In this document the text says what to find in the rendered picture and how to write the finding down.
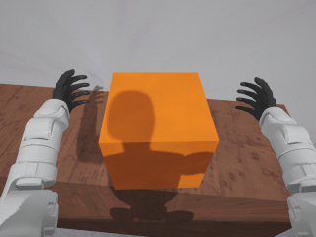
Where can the robot right hand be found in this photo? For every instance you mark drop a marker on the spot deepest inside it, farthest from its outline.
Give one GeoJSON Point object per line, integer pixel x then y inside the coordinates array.
{"type": "Point", "coordinates": [264, 97]}

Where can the right robot upper arm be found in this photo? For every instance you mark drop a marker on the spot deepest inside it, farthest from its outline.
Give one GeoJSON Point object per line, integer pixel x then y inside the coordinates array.
{"type": "Point", "coordinates": [302, 213]}

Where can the right robot forearm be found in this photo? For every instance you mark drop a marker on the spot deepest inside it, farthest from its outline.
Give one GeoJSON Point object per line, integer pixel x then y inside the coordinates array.
{"type": "Point", "coordinates": [293, 148]}

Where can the pedestal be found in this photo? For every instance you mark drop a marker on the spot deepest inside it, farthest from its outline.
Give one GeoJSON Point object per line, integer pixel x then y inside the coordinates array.
{"type": "Point", "coordinates": [242, 193]}

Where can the left robot upper arm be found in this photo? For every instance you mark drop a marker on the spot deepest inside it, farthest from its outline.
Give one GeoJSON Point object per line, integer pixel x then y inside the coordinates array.
{"type": "Point", "coordinates": [29, 213]}

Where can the carton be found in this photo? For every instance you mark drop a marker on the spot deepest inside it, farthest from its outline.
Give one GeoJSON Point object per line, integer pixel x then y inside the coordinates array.
{"type": "Point", "coordinates": [157, 131]}

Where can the robot left hand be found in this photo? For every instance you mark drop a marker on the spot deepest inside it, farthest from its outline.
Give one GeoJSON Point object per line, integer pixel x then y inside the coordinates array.
{"type": "Point", "coordinates": [64, 88]}

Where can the left robot forearm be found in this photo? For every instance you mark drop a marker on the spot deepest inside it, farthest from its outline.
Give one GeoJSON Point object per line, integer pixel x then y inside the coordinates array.
{"type": "Point", "coordinates": [35, 167]}

